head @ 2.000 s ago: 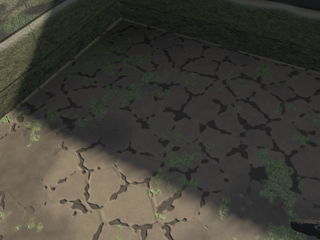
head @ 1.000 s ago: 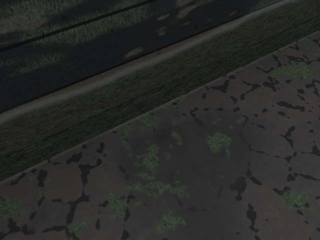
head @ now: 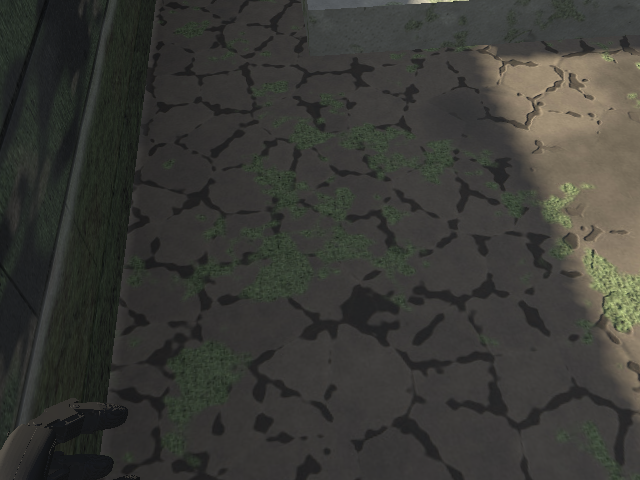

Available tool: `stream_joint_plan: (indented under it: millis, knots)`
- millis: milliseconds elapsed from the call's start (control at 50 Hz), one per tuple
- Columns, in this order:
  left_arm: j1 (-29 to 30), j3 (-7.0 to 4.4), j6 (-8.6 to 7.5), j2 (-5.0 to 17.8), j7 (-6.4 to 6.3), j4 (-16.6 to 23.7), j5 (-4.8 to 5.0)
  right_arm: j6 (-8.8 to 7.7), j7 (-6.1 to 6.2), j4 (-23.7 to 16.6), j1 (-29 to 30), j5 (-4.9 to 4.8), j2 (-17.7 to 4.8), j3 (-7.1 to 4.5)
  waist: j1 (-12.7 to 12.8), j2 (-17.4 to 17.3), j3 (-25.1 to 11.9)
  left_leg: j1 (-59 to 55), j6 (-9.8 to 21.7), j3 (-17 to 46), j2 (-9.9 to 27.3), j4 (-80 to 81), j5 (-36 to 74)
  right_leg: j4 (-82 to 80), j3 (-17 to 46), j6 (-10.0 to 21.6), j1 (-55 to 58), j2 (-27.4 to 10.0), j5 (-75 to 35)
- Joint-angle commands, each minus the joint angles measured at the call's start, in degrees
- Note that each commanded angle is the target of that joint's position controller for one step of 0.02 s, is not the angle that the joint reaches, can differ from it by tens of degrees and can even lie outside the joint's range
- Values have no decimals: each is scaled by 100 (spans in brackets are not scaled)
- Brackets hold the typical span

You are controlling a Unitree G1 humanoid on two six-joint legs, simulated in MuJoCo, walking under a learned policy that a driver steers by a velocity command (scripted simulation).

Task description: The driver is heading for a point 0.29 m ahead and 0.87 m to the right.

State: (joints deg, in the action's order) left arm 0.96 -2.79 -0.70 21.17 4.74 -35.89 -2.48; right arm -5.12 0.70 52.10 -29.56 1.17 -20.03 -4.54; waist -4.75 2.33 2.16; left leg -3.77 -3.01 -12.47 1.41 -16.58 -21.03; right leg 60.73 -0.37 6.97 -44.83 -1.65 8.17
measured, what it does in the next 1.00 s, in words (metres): walks ahead, turning right: right foot, then left foot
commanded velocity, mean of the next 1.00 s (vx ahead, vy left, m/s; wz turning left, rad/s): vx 0.56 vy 0.00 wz -0.53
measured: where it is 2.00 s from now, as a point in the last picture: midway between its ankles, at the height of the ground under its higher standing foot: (564, 221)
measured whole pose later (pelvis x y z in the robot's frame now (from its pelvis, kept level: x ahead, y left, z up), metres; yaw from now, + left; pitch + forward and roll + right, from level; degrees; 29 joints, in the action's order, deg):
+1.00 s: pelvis +0.63 -0.10 +0.01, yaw -33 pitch +1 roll +2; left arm -6.5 -4.1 3.0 17.3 5.4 -43.4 -1.4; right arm -1.7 1.1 47.6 -14.1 1.0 -20.6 -4.4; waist -0.5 -3.4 -2.5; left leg 7.1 -2.4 -22.4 8.3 -23.6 -15.3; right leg 40.4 -6.2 6.3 -23.3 -4.3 18.0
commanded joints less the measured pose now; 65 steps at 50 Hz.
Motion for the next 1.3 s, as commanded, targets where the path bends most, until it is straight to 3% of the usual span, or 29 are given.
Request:
stream_joint_plan:
  millis: [20,80,120,140,160,180,200,240,280,340,400,480,520,540,560,580,620,680,740,840,940,1020,1040,1060,1080,1100,1140,1220,1300]
  knots:
    - [341,215,-55,-388,142,480,-58,-215,-61,-355,536,-56,-287,78,517,-509,767,1467,608,38,1160,1435,3392,-1147,-402,151,1076,144,-700]
    - [103,136,-86,-168,-8,318,-144,-165,-51,-191,212,-91,-836,31,846,-801,318,621,756,-163,1399,654,7472,-1453,-843,423,2164,876,-233]
    - [-1338,-31,-103,216,-158,-182,-180,-28,22,-246,396,-132,-1235,-4,1628,-1146,-513,486,794,-93,1573,-1633,8849,-1850,-599,631,3738,1130,492]
    - [-2374,-123,-95,335,-226,-555,-133,32,84,-247,625,-163,-1225,25,2213,-1093,-808,1155,776,-125,1420,-3130,8034,-2761,-273,761,5156,924,73]
    - [-2370,-220,-132,588,-326,-834,-89,92,78,-303,487,-15,-725,76,1678,-390,-809,2538,688,109,708,-5259,2205,-3056,844,720,6179,187,203]
    - [-2069,-285,-112,1108,-435,-493,-178,80,35,-812,-199,-269,-129,219,863,917,-1939,4105,501,633,104,-7506,-1083,-2957,3795,1497,7488,-1778,-2044]
    - [-2570,-319,-118,906,-477,-601,15,11,62,-971,492,-294,-608,113,1321,-86,-2429,4382,570,1574,98,-7629,-415,-3469,3936,1648,7336,-1700,-3269]
    - [-2182,-219,-298,494,-529,-987,136,1,62,-880,695,-211,-309,196,738,-668,-627,4461,532,1536,417,-6553,-174,-3834,2562,1370,5438,-1382,-3846]
    - [-1799,-38,-412,33,-542,-1082,176,192,-8,-676,631,-26,-93,236,304,-719,-30,3649,480,1493,562,-5626,-136,-4325,1754,926,4008,-945,-4346]
    - [-1997,0,-549,33,-463,-1411,248,283,-86,-762,892,33,100,252,166,-131,108,3301,405,1207,322,-4218,240,-4495,1012,790,3476,-555,-5417]
    - [-1759,-5,-576,9,-461,-1544,225,152,-171,-785,1373,-53,318,353,256,163,-90,2276,453,603,-183,-2135,2333,-4544,210,429,3096,220,-4606]
    - [-1964,-89,-579,218,-512,-1796,279,134,-38,-516,1047,35,-100,241,220,284,-332,1098,624,868,-491,-1431,3255,-3620,657,82,3365,72,-4189]
    - [-1745,-135,-486,360,-590,-1731,307,31,56,-171,143,101,-577,99,-252,-36,-443,212,695,1263,23,-869,4879,-1631,673,-193,3226,434,-2856]
    - [-2575,-52,-412,-163,-645,-1664,381,-12,56,-272,86,173,-1121,13,89,-1409,-1172,-823,1305,2431,1810,-1520,8723,766,306,-399,2453,1150,1942]
    - [-3380,-65,-307,-82,-758,-1745,433,81,14,-557,263,62,-906,66,327,-1460,-2563,-1625,2000,3545,2914,-1785,9167,2092,808,-439,1910,1247,3388]
    - [-3033,-134,-206,283,-799,-1795,230,180,50,-770,739,-60,-662,97,278,-912,-2390,-919,2038,3281,2699,-1293,7667,2128,823,-470,1857,940,2715]
    - [-2279,-168,-10,232,-689,-1519,104,290,159,-895,1641,-42,-115,259,443,-589,-1144,386,1837,2473,2069,-622,4969,1671,454,-604,1449,383,2118]
    - [-2095,-173,320,54,-440,-1321,8,378,128,-712,1471,-5,-302,186,535,-874,-751,1608,1515,2164,1764,358,64,960,271,-451,1905,46,1693]
    - [-1562,-200,399,2,-226,-993,-3,284,68,-738,1682,-21,-505,80,633,-882,-369,1948,1263,1995,1934,934,-1464,104,154,-303,1628,-166,1281]
    - [-891,-258,358,-24,34,-663,87,229,125,-756,1879,-72,-764,-77,667,-909,-168,2038,885,1075,1984,1192,-1762,-1059,-198,-264,1649,-200,701]
    - [-443,-219,343,-16,89,-424,96,231,109,-845,2009,-25,-904,-168,597,-854,-79,1599,682,409,2017,985,-1726,-1848,-646,-149,1833,-207,904]
    - [-1376,-232,276,52,-23,-746,129,364,-52,-853,1985,-14,-819,-174,927,-260,-213,1569,543,-391,1797,-576,-1263,-2634,-907,191,3069,50,1104]
    - [-2558,-357,193,277,-143,-1238,169,432,-77,-897,2116,69,-589,-105,1457,606,-370,2140,416,-780,1335,-2640,-97,-3022,-564,380,4028,360,1725]
    - [-2756,-422,124,701,-251,-1309,149,464,-115,-1270,2477,81,114,130,1454,1875,-33,4020,188,-675,743,-4772,-974,-3859,1864,866,4466,-650,2915]
    - [-2535,-479,70,1104,-356,-1007,182,413,-158,-1858,3156,192,24,145,1391,1986,-15,6008,-83,617,-29,-5666,-1443,-4940,4254,1372,5064,-1120,3611]
    - [-2502,-461,26,1021,-441,-956,106,319,-162,-1918,3373,238,-208,143,1370,992,150,6537,-81,1138,263,-5833,-1137,-4979,4182,1377,5365,-1449,2698]
    - [-2433,-437,-78,818,-513,-958,43,147,-189,-1633,2887,213,-401,151,974,121,-121,5898,3,1316,546,-5323,-395,-4699,3283,1183,5184,-1153,1905]
    - [-2446,-322,-289,503,-456,-1024,174,341,-294,-1659,3190,149,-441,161,812,-157,297,5400,-54,1335,504,-4141,398,-5286,2823,1172,4742,-741,1001]
    - [-2504,-425,-387,693,-413,-1130,201,347,-356,-1942,3821,35,-166,294,865,-54,345,4550,-86,1226,163,-2661,1410,-5167,2255,1017,4388,-360,-707]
